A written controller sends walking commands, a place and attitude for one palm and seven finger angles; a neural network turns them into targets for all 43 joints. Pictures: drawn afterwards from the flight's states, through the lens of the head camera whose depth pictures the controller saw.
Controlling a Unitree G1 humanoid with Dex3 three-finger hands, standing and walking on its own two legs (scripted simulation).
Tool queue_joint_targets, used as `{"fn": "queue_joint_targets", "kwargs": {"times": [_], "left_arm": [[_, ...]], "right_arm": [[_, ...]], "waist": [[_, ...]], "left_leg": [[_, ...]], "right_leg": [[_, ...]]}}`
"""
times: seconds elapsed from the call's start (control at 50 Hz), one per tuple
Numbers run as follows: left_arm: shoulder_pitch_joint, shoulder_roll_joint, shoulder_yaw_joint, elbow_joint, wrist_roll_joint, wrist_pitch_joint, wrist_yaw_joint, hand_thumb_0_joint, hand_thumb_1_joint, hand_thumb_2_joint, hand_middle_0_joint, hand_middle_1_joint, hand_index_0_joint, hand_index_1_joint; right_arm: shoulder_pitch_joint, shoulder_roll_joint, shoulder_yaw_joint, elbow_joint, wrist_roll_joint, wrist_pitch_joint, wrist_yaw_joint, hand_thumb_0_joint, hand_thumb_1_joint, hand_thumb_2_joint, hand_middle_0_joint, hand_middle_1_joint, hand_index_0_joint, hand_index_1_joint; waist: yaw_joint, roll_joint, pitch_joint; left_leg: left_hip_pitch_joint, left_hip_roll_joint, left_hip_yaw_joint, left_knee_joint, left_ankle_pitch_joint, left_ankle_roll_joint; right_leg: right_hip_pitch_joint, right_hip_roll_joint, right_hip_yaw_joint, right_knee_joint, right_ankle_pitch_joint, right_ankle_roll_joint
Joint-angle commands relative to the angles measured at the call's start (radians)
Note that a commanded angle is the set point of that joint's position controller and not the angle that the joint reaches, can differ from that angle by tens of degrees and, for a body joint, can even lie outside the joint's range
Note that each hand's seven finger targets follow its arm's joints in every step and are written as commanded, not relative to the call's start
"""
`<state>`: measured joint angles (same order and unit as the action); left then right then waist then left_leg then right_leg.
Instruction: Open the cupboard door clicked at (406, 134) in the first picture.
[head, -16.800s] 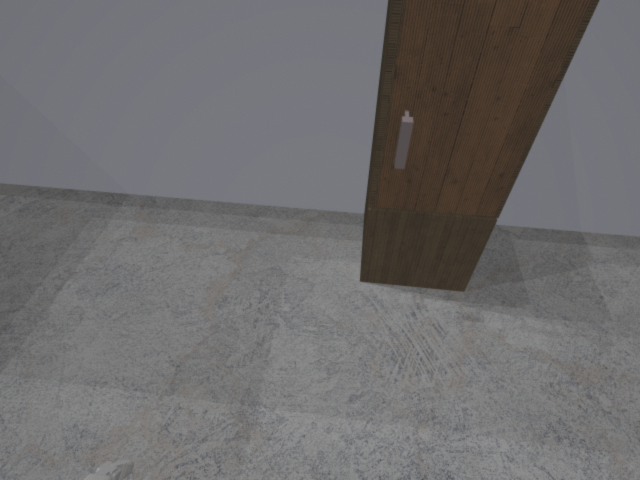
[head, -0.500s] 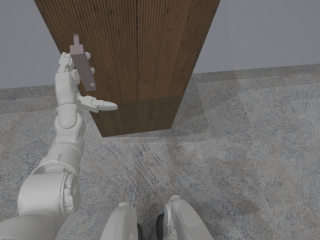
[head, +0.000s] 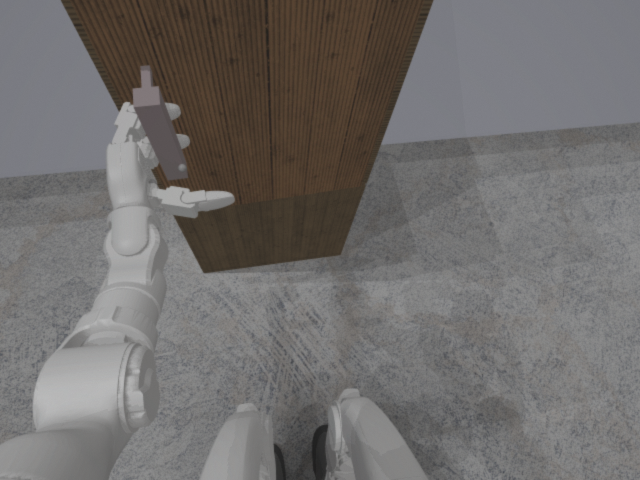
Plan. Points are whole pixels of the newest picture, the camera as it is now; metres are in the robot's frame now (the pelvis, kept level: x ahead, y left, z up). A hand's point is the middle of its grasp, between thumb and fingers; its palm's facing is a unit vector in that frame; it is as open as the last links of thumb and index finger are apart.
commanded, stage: close the thumb around the handle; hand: left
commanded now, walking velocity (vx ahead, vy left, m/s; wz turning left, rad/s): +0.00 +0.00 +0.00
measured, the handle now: (162, 125) +0.55 +0.17 +0.04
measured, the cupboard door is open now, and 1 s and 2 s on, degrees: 3 15 47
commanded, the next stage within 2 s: pull the door open along its arc in 0.50 s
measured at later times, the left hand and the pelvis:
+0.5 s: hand (184, 168) +0.49 +0.14 +0.03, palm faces +0.12 -0.99 -0.01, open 6.5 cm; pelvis +0.00 +0.00 +0.00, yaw +0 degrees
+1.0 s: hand (203, 213) +0.43 +0.11 +0.03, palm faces +0.07 -1.00 +0.01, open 6.7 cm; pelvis +0.02 +0.00 +0.02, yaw -1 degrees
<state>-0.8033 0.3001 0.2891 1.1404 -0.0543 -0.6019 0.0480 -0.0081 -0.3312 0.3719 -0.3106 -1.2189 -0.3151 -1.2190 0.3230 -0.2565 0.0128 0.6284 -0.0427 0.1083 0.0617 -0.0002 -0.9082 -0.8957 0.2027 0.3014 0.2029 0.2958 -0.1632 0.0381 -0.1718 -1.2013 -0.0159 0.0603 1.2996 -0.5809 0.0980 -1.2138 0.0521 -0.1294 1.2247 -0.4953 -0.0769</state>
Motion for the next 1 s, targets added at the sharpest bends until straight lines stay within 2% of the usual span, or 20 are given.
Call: {"fn": "queue_joint_targets", "kwargs": {"times": [0.0, 0.02, 0.06, 0.1, 0.12, 0.14, 0.18, 0.26, 0.28, 0.3, 0.38, 0.48, 0.58, 0.62, 0.72, 0.78, 0.84, 0.9, 0.96, 0.98], "left_arm": [[-0.405, 0.172, 0.013, -0.202, -0.002, -0.076, 0.008, 0.0, 0.116, 0.564, -0.344, -1.266, -0.344, -1.266], [-0.389, 0.183, 0.026, -0.193, 0.001, -0.076, 0.01, 0.0, 0.172, 0.588, -0.348, -1.272, -0.348, -1.272], [-0.397, 0.183, 0.022, -0.187, 0.004, -0.075, 0.011, 0.0, 0.284, 0.636, -0.356, -1.284, -0.356, -1.284], [-0.401, 0.201, 0.028, -0.182, 0.01, -0.077, 0.01, 0.0, 0.396, 0.684, -0.364, -1.296, -0.364, -1.296], [-0.429, 0.178, 0.008, -0.196, 0.007, -0.079, 0.008, 0.0, 0.452, 0.708, -0.368, -1.302, -0.368, -1.302], [-0.422, 0.183, 0.012, -0.206, 0.007, -0.082, 0.004, 0.0, 0.508, 0.732, -0.372, -1.308, -0.372, -1.308], [-0.427, 0.155, -0.009, -0.226, 0.0, -0.09, -0.002, 0.0, 0.62, 0.78, -0.38, -1.32, -0.38, -1.32], [-0.407, 0.139, -0.017, -0.205, -0.011, -0.078, -0.007, 0.0, 0.844, 0.876, -0.396, -1.344, -0.396, -1.344], [-0.418, 0.136, -0.017, -0.189, -0.012, -0.074, -0.008, 0.0, 0.9, 0.9, -0.4, -1.35, -0.4, -1.35], [-0.422, 0.172, 0.008, -0.187, -0.008, -0.074, -0.004, 0.0, 0.9, 0.9, -0.4, -1.35, -0.4, -1.35], [-0.401, 0.161, 0.002, -0.213, -0.006, -0.079, -0.005, 0.0, 0.9, 0.9, -0.4, -1.35, -0.4, -1.35], [-0.415, 0.166, 0.004, -0.209, 0.003, -0.079, 0.009, 0.0, 0.9, 0.9, -0.4, -1.35, -0.4, -1.35], [-0.399, 0.16, 0.005, -0.196, 0.009, -0.08, 0.018, 0.0, 0.9, 0.9, -0.4, -1.35, -0.4, -1.35], [-0.372, 0.125, -0.017, -0.214, 0.007, -0.081, 0.018, 0.0, 0.9, 0.9, -0.4, -1.35, -0.4, -1.35], [-0.233, 0.092, -0.034, -0.266, -0.009, -0.076, 0.005, 0.0, 0.9, 0.9, -0.4, -1.35, -0.4, -1.35], [-0.107, 0.041, -0.062, -0.314, -0.029, -0.062, -0.001, 0.0, 0.9, 0.9, -0.4, -1.35, -0.4, -1.35], [0.033, 0.008, -0.091, -0.438, -0.04, -0.057, 0.005, 0.0, 0.9, 0.9, -0.4, -1.35, -0.4, -1.35], [0.192, -0.044, -0.139, -0.526, -0.048, -0.041, 0.012, 0.0, 0.9, 0.9, -0.4, -1.35, -0.4, -1.35], [0.286, -0.091, -0.183, -0.607, -0.052, -0.027, 0.032, 0.0, 0.9, 0.9, -0.4, -1.35, -0.4, -1.35], [0.307, -0.095, -0.197, -0.649, -0.046, -0.031, 0.041, 0.0, 0.9, 0.9, -0.4, -1.35, -0.4, -1.35]], "right_arm": [[0.147, -0.176, -0.061, -0.052, 0.0, -0.011, -0.006, 0.0, -0.9, -0.9, 0.2, 0.3, 0.2, 0.3], [0.148, -0.174, -0.058, -0.054, 0.0, -0.01, -0.005, 0.0, -0.9, -0.9, 0.2, 0.3, 0.2, 0.3], [0.144, -0.173, -0.058, -0.054, 0.001, -0.012, -0.007, 0.0, -0.9, -0.9, 0.2, 0.3, 0.2, 0.3], [0.144, -0.175, -0.056, -0.055, 0.002, -0.012, -0.01, 0.0, -0.9, -0.9, 0.2, 0.3, 0.2, 0.3], [0.141, -0.172, -0.056, -0.053, 0.0, -0.013, -0.01, 0.0, -0.9, -0.9, 0.2, 0.3, 0.2, 0.3], [0.143, -0.173, -0.058, -0.053, 0.0, -0.014, -0.009, 0.0, -0.9, -0.9, 0.2, 0.3, 0.2, 0.3], [0.145, -0.174, -0.062, -0.055, 0.0, -0.017, -0.008, 0.0, -0.9, -0.9, 0.2, 0.3, 0.2, 0.3], [0.143, -0.174, -0.062, -0.048, 0.001, -0.014, -0.006, 0.0, -0.9, -0.9, 0.2, 0.3, 0.2, 0.3], [0.15, -0.177, -0.063, -0.045, 0.001, -0.015, -0.007, 0.0, -0.9, -0.9, 0.2, 0.3, 0.2, 0.3], [0.15, -0.18, -0.062, -0.043, 0.001, -0.013, -0.01, 0.0, -0.9, -0.9, 0.2, 0.3, 0.2, 0.3], [0.15, -0.176, -0.063, -0.052, 0.001, -0.013, -0.007, 0.0, -0.9, -0.9, 0.2, 0.3, 0.2, 0.3], [0.15, -0.174, -0.062, -0.049, -0.001, -0.007, -0.007, 0.0, -0.9, -0.9, 0.2, 0.3, 0.2, 0.3], [0.148, -0.173, -0.062, -0.05, -0.003, -0.007, -0.005, 0.0, -0.9, -0.9, 0.2, 0.3, 0.2, 0.3], [0.142, -0.17, -0.065, -0.054, -0.002, -0.006, -0.003, 0.0, -0.9, -0.9, 0.2, 0.3, 0.2, 0.3], [0.125, -0.167, -0.069, -0.078, 0.005, -0.003, 0.006, 0.0, -0.9, -0.9, 0.2, 0.3, 0.2, 0.3], [0.116, -0.16, -0.071, -0.103, 0.013, -0.003, 0.012, 0.0, -0.9, -0.9, 0.2, 0.3, 0.2, 0.3], [0.095, -0.149, -0.076, -0.127, 0.022, -0.005, 0.016, 0.0, -0.9, -0.9, 0.2, 0.3, 0.2, 0.3], [0.074, -0.142, -0.078, -0.148, 0.03, -0.006, 0.022, 0.0, -0.9, -0.9, 0.2, 0.3, 0.2, 0.3], [0.046, -0.131, -0.078, -0.166, 0.032, -0.012, 0.022, 0.0, -0.9, -0.9, 0.2, 0.3, 0.2, 0.3], [0.04, -0.13, -0.077, -0.175, 0.032, -0.017, 0.021, 0.0, -0.9, -0.9, 0.2, 0.3, 0.2, 0.3]], "waist": [[-0.017, 0.064, -0.5], [-0.005, 0.053, -0.496], [-0.014, 0.03, -0.483], [-0.012, 0.057, -0.488], [-0.023, 0.072, -0.488], [-0.011, 0.085, -0.503], [-0.017, 0.098, -0.533], [-0.018, 0.076, -0.516], [-0.032, 0.053, -0.507], [-0.026, 0.049, -0.5], [-0.006, 0.093, -0.532], [-0.019, 0.057, -0.507], [-0.012, 0.073, -0.5], [-0.009, 0.065, -0.513], [0.032, 0.083, -0.548], [0.042, 0.024, -0.524], [0.079, 0.018, -0.547], [0.099, -0.001, -0.498], [0.098, -0.053, -0.429], [0.105, -0.04, -0.43]], "left_leg": [[0.335, 0.023, -0.159, -0.148, 0.406, -0.083], [0.314, 0.019, -0.156, -0.15, 0.39, -0.081], [0.278, 0.016, -0.146, -0.149, 0.354, -0.073], [0.288, 0.016, -0.149, -0.149, 0.359, -0.076], [0.3, 0.016, -0.149, -0.146, 0.368, -0.076], [0.315, 0.017, -0.152, -0.147, 0.372, -0.08], [0.372, 0.025, -0.169, -0.149, 0.413, -0.087], [0.36, 0.023, -0.165, -0.146, 0.416, -0.086], [0.35, 0.025, -0.167, -0.145, 0.411, -0.082], [0.338, 0.025, -0.167, -0.145, 0.408, -0.083], [0.368, 0.022, -0.163, -0.146, 0.438, -0.087], [0.35, 0.023, -0.164, -0.144, 0.436, -0.085], [0.345, 0.021, -0.16, -0.148, 0.428, -0.086], [0.362, 0.024, -0.162, -0.151, 0.434, -0.088], [0.393, 0.025, -0.153, -0.163, 0.468, -0.096], [0.374, 0.022, -0.138, -0.179, 0.469, -0.089], [0.391, 0.023, -0.125, -0.196, 0.514, -0.09], [0.404, 0.029, -0.123, -0.211, 0.548, -0.092], [0.342, 0.019, -0.103, -0.218, 0.473, -0.08], [0.349, 0.019, -0.107, -0.221, 0.48, -0.081]], "right_leg": [[0.282, 0.0, 0.13, -0.122, 0.313, 0.049], [0.301, 0.0, 0.133, -0.123, 0.305, 0.049], [0.323, -0.002, 0.141, -0.134, 0.294, 0.05], [0.306, -0.002, 0.142, -0.127, 0.295, 0.049], [0.298, -0.003, 0.142, -0.129, 0.301, 0.05], [0.297, -0.003, 0.139, -0.125, 0.296, 0.047], [0.27, -0.001, 0.129, -0.116, 0.308, 0.045], [0.279, 0.001, 0.128, -0.124, 0.312, 0.048], [0.273, 0.001, 0.126, -0.122, 0.313, 0.049], [0.279, 0.0, 0.128, -0.123, 0.313, 0.05], [0.284, 0.001, 0.128, -0.114, 0.33, 0.044], [0.286, 0.002, 0.129, -0.117, 0.336, 0.048], [0.286, 0.0, 0.129, -0.118, 0.329, 0.047], [0.287, 0.001, 0.125, -0.119, 0.332, 0.048], [0.315, 0.0, 0.125, -0.119, 0.356, 0.044], [0.375, 0.004, 0.126, -0.135, 0.385, 0.044], [0.438, 0.0, 0.13, -0.143, 0.441, 0.044], [0.442, 0.0, 0.122, -0.149, 0.454, 0.043], [0.483, -0.005, 0.132, -0.167, 0.452, 0.047], [0.485, -0.007, 0.132, -0.16, 0.455, 0.042]]}}
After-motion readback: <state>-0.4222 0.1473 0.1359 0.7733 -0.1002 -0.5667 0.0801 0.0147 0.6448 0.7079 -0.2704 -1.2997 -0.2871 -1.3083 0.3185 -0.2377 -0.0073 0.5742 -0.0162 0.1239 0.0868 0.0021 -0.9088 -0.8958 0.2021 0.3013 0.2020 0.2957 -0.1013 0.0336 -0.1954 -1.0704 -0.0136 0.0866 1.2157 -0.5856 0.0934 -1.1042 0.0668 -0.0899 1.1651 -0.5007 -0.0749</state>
